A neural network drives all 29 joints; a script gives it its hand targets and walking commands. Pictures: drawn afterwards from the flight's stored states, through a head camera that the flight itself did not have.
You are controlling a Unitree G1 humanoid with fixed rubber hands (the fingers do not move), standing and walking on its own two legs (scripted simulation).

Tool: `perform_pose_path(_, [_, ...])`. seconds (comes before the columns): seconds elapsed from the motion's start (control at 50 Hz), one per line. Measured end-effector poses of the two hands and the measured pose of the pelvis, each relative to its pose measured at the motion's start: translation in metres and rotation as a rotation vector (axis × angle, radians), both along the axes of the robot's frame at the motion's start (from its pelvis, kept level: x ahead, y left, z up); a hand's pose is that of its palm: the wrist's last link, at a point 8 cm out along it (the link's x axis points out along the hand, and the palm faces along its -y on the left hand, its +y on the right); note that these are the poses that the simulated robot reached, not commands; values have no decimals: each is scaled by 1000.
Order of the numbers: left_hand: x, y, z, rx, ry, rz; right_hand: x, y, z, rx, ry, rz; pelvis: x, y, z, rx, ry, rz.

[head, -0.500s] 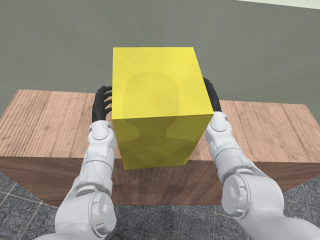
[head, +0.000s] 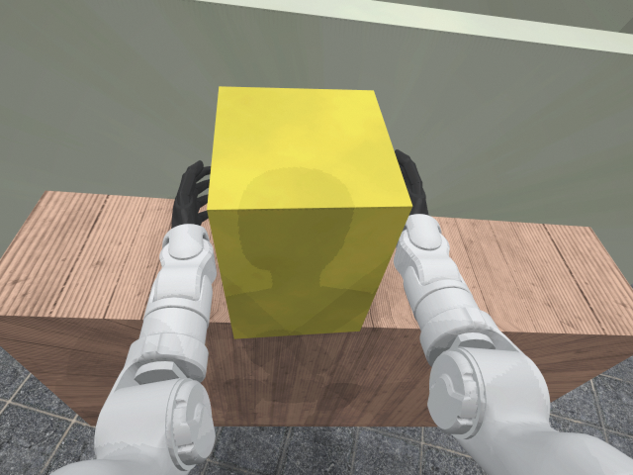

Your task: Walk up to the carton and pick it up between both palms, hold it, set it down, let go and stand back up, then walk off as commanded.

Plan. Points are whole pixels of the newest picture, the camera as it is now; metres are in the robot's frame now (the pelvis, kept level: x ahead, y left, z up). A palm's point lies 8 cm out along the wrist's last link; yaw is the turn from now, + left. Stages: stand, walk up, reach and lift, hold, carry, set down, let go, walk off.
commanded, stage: reach and lift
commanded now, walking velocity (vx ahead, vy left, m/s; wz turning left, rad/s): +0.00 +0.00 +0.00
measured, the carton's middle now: (298, 224) +0.43 +0.05 +0.07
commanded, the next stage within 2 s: hold in 1.68 s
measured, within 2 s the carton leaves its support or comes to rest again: neither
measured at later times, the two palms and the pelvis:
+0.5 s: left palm (159, 191) +0.39 +0.22 +0.15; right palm (402, 193) +0.40 -0.07 +0.17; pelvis -0.01 +0.02 +0.00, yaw +1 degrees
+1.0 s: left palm (163, 172) +0.40 +0.22 +0.17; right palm (412, 188) +0.40 -0.07 +0.19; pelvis -0.01 +0.03 +0.00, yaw +1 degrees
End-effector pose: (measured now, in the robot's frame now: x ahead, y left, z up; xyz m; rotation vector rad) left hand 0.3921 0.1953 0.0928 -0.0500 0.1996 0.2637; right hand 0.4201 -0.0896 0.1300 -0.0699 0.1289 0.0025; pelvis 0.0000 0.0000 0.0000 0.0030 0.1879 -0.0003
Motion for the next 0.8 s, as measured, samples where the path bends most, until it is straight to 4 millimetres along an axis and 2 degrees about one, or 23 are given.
perform_pose_path(0.4, [-5,21,50,39,6,-37,-13,19,36,60,14,-39,-5,12,2,-1,-67,10])
perform_pose_path(0.58, [-7,28,62,58,21,-54,-18,26,47,72,30,-55,-6,20,4,-6,-87,14])
perform_pose_path(0.8, [0,23,73,64,29,-96,-23,20,54,85,39,-98,-8,26,4,-11,-94,17])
